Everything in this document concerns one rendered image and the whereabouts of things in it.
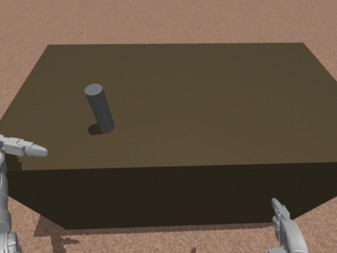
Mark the left robot hand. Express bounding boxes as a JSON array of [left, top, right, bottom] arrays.
[[0, 134, 48, 157]]

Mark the can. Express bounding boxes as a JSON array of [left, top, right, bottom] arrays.
[[84, 84, 115, 133]]

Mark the left robot arm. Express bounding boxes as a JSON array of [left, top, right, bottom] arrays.
[[0, 145, 22, 253]]

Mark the right robot hand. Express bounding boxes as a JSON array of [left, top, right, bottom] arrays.
[[264, 198, 309, 253]]

